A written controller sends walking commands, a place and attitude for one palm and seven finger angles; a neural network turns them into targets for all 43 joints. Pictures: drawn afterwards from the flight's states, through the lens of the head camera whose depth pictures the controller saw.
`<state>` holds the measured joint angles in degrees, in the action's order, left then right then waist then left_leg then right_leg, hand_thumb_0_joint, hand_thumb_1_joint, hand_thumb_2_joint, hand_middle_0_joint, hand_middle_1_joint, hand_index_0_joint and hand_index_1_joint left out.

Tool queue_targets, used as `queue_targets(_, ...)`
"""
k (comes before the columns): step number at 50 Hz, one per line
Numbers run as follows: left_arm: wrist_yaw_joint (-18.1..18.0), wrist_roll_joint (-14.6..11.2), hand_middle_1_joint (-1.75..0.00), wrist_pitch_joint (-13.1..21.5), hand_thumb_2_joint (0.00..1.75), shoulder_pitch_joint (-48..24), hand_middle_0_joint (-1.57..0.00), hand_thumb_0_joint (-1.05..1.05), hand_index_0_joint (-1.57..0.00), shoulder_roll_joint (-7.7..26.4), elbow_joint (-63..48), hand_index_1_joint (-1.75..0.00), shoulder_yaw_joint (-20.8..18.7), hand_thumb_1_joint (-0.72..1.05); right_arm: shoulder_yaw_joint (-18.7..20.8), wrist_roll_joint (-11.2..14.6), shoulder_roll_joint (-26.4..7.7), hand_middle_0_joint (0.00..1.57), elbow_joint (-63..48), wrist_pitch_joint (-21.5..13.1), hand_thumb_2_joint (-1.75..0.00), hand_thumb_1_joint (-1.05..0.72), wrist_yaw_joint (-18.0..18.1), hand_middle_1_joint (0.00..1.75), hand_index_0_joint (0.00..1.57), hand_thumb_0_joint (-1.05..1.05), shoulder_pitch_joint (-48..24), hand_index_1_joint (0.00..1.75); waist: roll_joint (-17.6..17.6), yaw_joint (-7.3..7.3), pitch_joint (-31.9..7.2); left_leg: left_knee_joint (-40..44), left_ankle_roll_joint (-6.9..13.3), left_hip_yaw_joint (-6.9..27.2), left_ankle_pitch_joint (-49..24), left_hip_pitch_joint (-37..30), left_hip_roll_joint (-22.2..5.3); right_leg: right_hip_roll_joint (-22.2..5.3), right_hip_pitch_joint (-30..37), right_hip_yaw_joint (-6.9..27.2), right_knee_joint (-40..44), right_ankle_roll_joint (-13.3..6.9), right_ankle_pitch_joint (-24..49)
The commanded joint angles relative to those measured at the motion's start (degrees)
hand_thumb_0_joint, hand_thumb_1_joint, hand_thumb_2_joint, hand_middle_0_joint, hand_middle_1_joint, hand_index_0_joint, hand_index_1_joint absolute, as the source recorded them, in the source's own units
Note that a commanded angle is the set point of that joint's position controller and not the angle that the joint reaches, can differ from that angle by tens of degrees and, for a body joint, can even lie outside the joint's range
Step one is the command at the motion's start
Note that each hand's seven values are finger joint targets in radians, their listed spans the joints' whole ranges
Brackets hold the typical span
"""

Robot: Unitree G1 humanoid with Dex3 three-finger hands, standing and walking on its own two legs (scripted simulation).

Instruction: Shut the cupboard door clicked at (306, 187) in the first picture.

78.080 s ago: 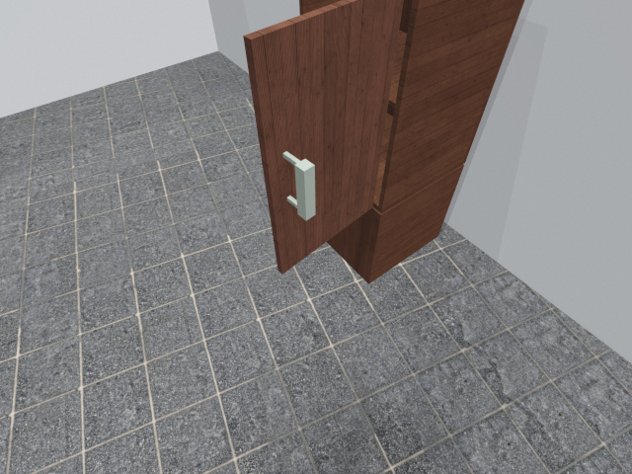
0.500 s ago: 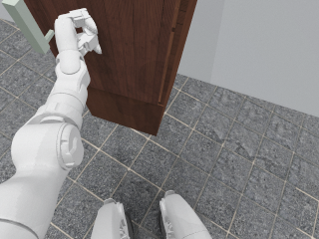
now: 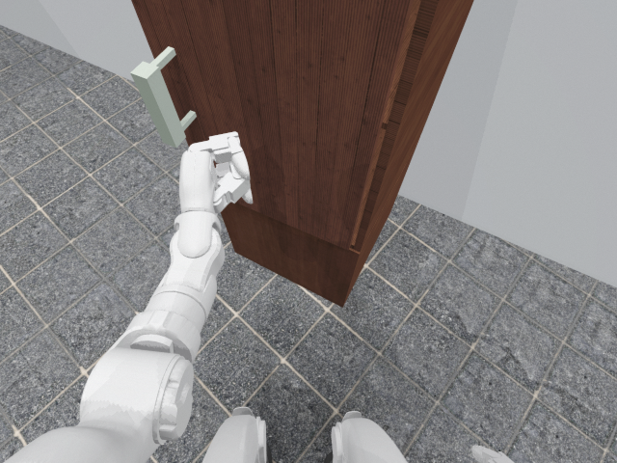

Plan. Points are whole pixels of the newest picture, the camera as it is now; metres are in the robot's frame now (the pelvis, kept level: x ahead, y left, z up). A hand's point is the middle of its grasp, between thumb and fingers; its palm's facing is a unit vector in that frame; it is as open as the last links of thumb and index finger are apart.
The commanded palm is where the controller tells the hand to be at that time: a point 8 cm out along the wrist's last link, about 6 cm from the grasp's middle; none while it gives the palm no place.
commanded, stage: draw the hand back to the body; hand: left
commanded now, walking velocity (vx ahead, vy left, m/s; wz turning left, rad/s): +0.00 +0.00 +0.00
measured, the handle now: (170, 98) +0.63 +0.18 +0.05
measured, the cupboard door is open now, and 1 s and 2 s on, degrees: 3 3 3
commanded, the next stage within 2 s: step back with the hand held close in 1.64 s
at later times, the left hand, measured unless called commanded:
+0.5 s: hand (156, 214) +0.37 +0.14 +0.13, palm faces -0.02 -1.00 -0.01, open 3.1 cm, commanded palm +0.34 +0.19 +0.13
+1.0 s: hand out of the picture +0.26 +0.25 +0.20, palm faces +0.24 -0.93 -0.27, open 4.2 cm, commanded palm +0.22 +0.30 +0.22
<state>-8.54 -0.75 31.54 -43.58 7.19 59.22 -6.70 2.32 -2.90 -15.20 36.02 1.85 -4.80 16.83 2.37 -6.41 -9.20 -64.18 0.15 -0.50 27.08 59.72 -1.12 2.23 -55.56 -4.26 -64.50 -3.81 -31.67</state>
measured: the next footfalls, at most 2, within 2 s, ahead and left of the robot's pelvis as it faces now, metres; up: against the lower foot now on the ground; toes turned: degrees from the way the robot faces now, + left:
none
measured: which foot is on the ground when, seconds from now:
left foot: down 0.00-1.00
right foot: down 0.00-1.00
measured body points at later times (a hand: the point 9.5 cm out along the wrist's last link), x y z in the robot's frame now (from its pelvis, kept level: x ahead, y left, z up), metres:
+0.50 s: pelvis +0.00 +0.01 +0.05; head +0.04 +0.00 +0.50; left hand +0.37 +0.19 +0.13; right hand +0.10 -0.24 -0.07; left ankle +0.03 +0.12 -0.65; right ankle -0.01 -0.08 -0.65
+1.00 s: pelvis +0.02 +0.05 +0.09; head +0.00 +0.02 +0.54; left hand +0.24 +0.30 +0.21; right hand +0.22 -0.16 +0.01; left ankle +0.03 +0.12 -0.65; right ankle -0.01 -0.08 -0.65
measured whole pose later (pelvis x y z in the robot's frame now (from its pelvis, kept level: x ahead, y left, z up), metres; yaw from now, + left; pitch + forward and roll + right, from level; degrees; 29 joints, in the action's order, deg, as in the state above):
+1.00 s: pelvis +0.02 +0.05 +0.09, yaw +0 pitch -2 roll -1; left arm -4.6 -4.5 2.2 14.5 16.2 -8.6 -6.0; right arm -4.2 2.2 -12.3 30.6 1.2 3.9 10.0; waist 4.1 3.0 -1.2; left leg -27.2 3.5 -2.5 14.2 11.4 2.3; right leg -0.1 -6.7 -1.3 -25.0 0.2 -16.5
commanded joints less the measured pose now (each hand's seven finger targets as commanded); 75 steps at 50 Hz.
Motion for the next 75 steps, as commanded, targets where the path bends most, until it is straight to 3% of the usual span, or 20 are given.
queue_targets(1, 0.29, -0.11, -1.50, 2.14, 0.90, -29.93, -1.30, 0.00, -1.30, 6.99, -8.33, -1.50, -1.41, 0.90, 2.27, 0.25, -6.51, 0.20, -1.43, -0.48, -0.90, -0.90, 1.23, 0.30, 0.20, 0.00, 10.78, 0.30, -3.54, -5.47, -24.50, 2.08, 2.39, 0.47, -16.73, -15.45, 2.35, -0.94, 12.46, 7.33, 9.81, 4.81, 32.40)
queue_targets(3, 0.33, -0.83, -1.50, 1.77, 0.90, -28.76, -1.30, 0.00, -1.30, 8.67, -6.54, -1.50, -3.89, 0.90, 1.85, 0.25, -6.34, 0.20, -1.62, -0.53, -0.90, -0.90, 1.32, 0.30, 0.20, 0.00, 9.98, 0.30, -2.97, -4.22, -26.08, 2.18, 2.08, 0.54, -17.52, -15.22, 2.40, -0.97, 13.75, 7.01, 9.21, 4.58, 33.20)
queue_targets(6, 1.61, -2.35, -1.50, 2.18, 0.90, -18.45, -1.30, 0.00, -1.30, 14.81, -14.26, -1.50, -9.51, 0.90, 1.52, 0.67, -6.52, 0.20, -5.48, -0.34, -0.90, -0.90, 1.37, 0.30, 0.20, 0.00, 8.75, 0.30, -0.51, 1.89, -35.06, 4.30, 1.76, -0.46, -22.31, -18.29, 2.86, -1.21, 23.88, 7.99, 8.58, 4.32, 41.54)
queue_targets(8, 3.10, -2.82, -1.50, 1.19, 0.90, -11.98, -1.30, 0.00, -1.30, 14.61, -19.01, -1.50, -8.88, 0.90, 1.12, 1.42, -5.78, 0.20, -7.37, -0.18, -0.90, -0.90, 1.36, 0.30, 0.20, 0.00, 8.00, 0.30, -1.84, 3.37, -35.29, 6.20, 1.82, -1.38, -23.61, -19.05, 2.95, -1.34, 29.09, 8.10, 9.80, 4.67, 46.94)
queue_targets(11, 5.38, -3.92, -1.50, -1.70, 0.90, -3.97, -1.30, 0.00, -1.30, 14.67, -25.67, -1.50, -8.26, 0.90, 0.95, 2.75, -5.80, 0.20, -9.73, 0.22, -0.90, -0.90, 1.95, 0.30, 0.20, 0.00, 7.75, 0.30, -8.28, 3.61, -31.11, 9.49, 2.37, -1.93, -21.29, -18.42, 2.99, -1.77, 35.16, 9.34, 13.31, 6.57, 50.62)
queue_targets(14, 7.94, -6.84, -1.50, -4.82, 0.90, -0.33, -1.30, 0.00, -1.30, 12.30, -31.89, -1.50, -5.96, 0.90, 0.83, 4.31, -5.98, 0.20, -10.35, 0.29, -0.90, -0.90, 2.97, 0.30, 0.20, 0.00, 6.25, 0.30, -11.83, 2.53, -23.67, 13.18, 2.49, -1.91, -17.28, -20.87, 2.65, -1.91, 34.75, 9.25, 18.53, 7.74, 45.43)
queue_targets(16, 9.94, -8.63, -1.50, -5.72, 0.90, -0.69, -1.30, 0.00, -1.30, 8.53, -36.82, -1.50, -1.17, 0.90, 0.65, 5.07, -5.93, 0.20, -10.63, -0.30, -0.90, -0.90, 3.91, 0.30, 0.20, 0.00, 4.69, 0.30, -10.49, 1.14, -19.43, 14.97, 2.84, -1.62, -16.53, -25.30, 2.40, -1.66, 32.51, 8.53, 21.25, 7.36, 39.99)
queue_targets(19, 12.09, -10.10, -1.50, -5.87, 0.90, 1.13, -1.30, 0.00, -1.30, 7.40, -39.51, -1.50, 1.37, 0.90, 0.55, 5.54, -5.93, 0.20, -9.29, -1.75, -0.90, -0.90, 4.96, 0.30, 0.20, 0.00, 2.74, 0.30, -6.66, 0.88, -13.63, 17.50, 2.77, -0.81, -14.33, -30.24, 1.80, -0.77, 26.79, 6.42, 24.31, 5.32, 28.24)
queue_targets(22, 13.01, -10.04, -1.50, -6.95, 0.90, 6.34, -1.30, 0.00, -1.30, 7.85, -39.46, -1.50, 2.05, 0.90, 0.21, 5.84, -5.93, 0.20, -8.77, -3.04, -0.90, -0.90, 5.43, 0.30, 0.20, 0.00, 1.07, 0.30, -1.38, 1.91, -9.78, 19.99, 2.48, 0.18, -12.37, -34.32, 1.45, -0.36, 23.42, 4.76, 25.91, 3.78, 20.51)
queue_targets(26, 12.60, -10.54, -1.41, -9.14, 0.90, 15.20, -1.22, 0.00, -1.22, 11.31, -47.35, -1.41, -0.73, 0.90, -0.23, 6.06, -6.16, 0.20, -11.02, -4.17, -0.90, -0.90, 5.46, 0.30, 0.20, 0.00, -1.99, 0.30, 2.64, 5.61, -12.78, 23.21, 1.97, 1.20, -15.62, -39.44, 1.25, -0.08, 26.68, 2.87, 24.90, 2.46, 21.60)
queue_targets(28, 12.04, -11.04, -1.35, -10.47, 0.90, 18.91, -1.16, 0.00, -1.16, 12.99, -51.27, -1.35, -2.86, 0.90, -0.83, 6.17, -5.66, 0.20, -12.28, -4.54, -0.90, -0.90, 5.55, 0.30, 0.20, 0.00, -4.34, 0.30, 1.06, 6.79, -12.19, 24.77, 1.89, 1.02, -16.73, -39.72, 1.08, -0.15, 29.12, 2.57, 25.22, 2.43, 22.82)
queue_targets(29, 9.49, -5.58, -1.32, -12.83, 0.90, 21.11, -1.13, 0.00, -1.13, 15.17, -55.70, -1.32, 1.49, 0.90, -0.57, 6.24, -4.17, 0.20, -13.05, -2.25, -0.90, -0.90, 6.74, 0.30, 0.20, 0.00, -6.46, 0.30, -1.09, 6.60, -12.99, 27.72, 1.82, 0.86, -16.46, -42.10, 1.13, -1.44, 32.61, 5.36, 28.75, 2.46, 22.55)
queue_targets(31, 7.15, -5.88, -1.26, -15.96, 0.90, 25.10, -1.08, 0.00, -1.08, 16.71, -60.53, -1.26, -1.35, 0.90, -0.72, 6.34, -4.03, 0.20, -14.89, -1.22, -0.90, -0.90, 8.35, 0.30, 0.20, 0.00, -8.12, 0.30, -4.48, 6.67, -9.46, 29.60, 2.25, 0.57, -16.27, -41.31, 0.91, -1.85, 35.68, 5.37, 31.49, 2.90, 22.42)
queue_targets(40, 4.48, -4.09, -0.99, -23.49, 0.90, 37.20, -0.83, 0.00, -0.83, 13.93, -71.28, -0.99, 0.69, 0.90, -2.91, 5.93, -3.38, 0.20, -14.50, -1.63, -0.90, -0.90, 9.79, 0.30, 0.20, 0.00, -11.58, 0.30, 1.32, 6.48, 1.25, 38.87, 1.30, 2.65, -18.29, -52.15, -0.79, -1.44, 39.42, 3.12, 39.17, 2.12, 22.38)
queue_targets(45, 3.74, -3.66, -0.84, -25.00, 0.90, 44.33, -0.69, 0.00, -0.69, 15.72, -79.29, -0.84, -2.09, 0.90, -3.20, 5.23, -3.55, 0.20, -14.01, -3.24, -0.90, -0.90, 9.31, 0.30, 0.20, 0.00, -12.08, 0.30, 1.34, 7.30, 0.67, 41.93, 0.54, 3.77, -23.95, -56.43, -1.50, -1.38, 43.70, 2.43, 41.47, 2.05, 25.38)
queue_targets(51, 2.69, -3.61, -0.66, -25.73, 0.90, 51.70, -0.53, 0.00, -0.53, 21.94, -86.48, -0.66, -11.04, 0.90, -3.16, 4.23, -3.65, 0.20, -12.77, -4.56, -0.90, -0.90, 9.02, 0.30, 0.20, 0.00, -12.75, 0.30, 0.22, 8.92, 0.60, 42.92, 0.04, 3.34, -28.90, -56.76, -1.30, -1.40, 48.32, 2.31, 43.41, 2.05, 28.59)
queue_targets(53, 2.50, -3.50, -0.60, -25.59, 0.90, 54.39, -0.47, 0.00, -0.47, 21.74, -89.31, -0.60, -12.23, 0.90, -3.22, 4.30, -3.11, 0.20, -12.65, -5.00, -0.90, -0.90, 8.74, 0.30, 0.20, 0.00, -12.82, 0.30, 3.14, 9.17, 0.25, 42.86, -0.64, 3.49, -31.76, -57.54, -1.40, -1.59, 48.86, 2.12, 43.14, 1.99, 29.05)
queue_targets(63, 2.11, -4.68, -0.30, -24.79, 0.90, 67.41, -0.20, 0.00, -0.20, 25.67, -93.15, -0.30, -22.26, 0.90, -1.94, 4.25, -3.50, 0.20, -11.52, -6.79, -0.90, -0.90, 8.25, 0.30, 0.20, 0.00, -13.39, 0.30, -0.03, 10.31, 4.51, 43.32, 0.40, 1.94, -26.23, -54.19, -0.87, -1.88, 48.99, 2.24, 44.91, 2.41, 27.54)
queue_targets(67, 2.40, -4.09, -0.30, -25.19, 0.90, 64.73, -0.20, 0.00, -0.20, 21.08, -89.79, -0.30, -16.97, 0.90, -1.57, 4.27, -4.33, 0.20, -10.43, -7.34, -0.90, -0.90, 8.42, 0.30, 0.20, 0.00, -13.04, 0.30, 0.33, 8.90, 8.17, 43.52, 1.11, 1.45, -22.88, -54.06, -0.63, -2.29, 45.91, 2.90, 46.01, 2.72, 24.73)
queue_targets(75, 1.16, -3.55, -0.30, -23.43, 0.90, 62.57, -0.20, 0.00, -0.20, 25.10, -93.74, -0.30, -19.68, 0.90, -1.52, 3.89, -3.69, 0.20, -10.07, -9.41, -0.90, -0.90, 9.51, 0.30, 0.20, 0.00, -14.04, 0.30, 1.05, 10.18, 3.77, 42.67, 2.06, 0.74, -22.08, -55.61, 0.54, -2.73, 47.84, 3.63, 46.16, 2.75, 24.24)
